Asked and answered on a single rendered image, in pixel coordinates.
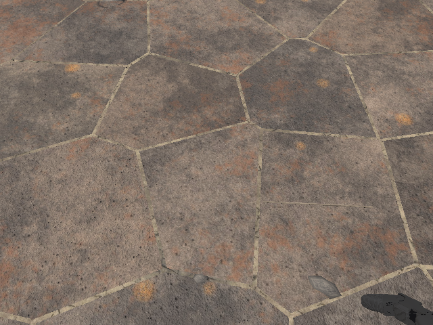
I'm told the right robot hand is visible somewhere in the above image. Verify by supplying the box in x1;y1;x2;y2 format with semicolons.
361;293;433;325

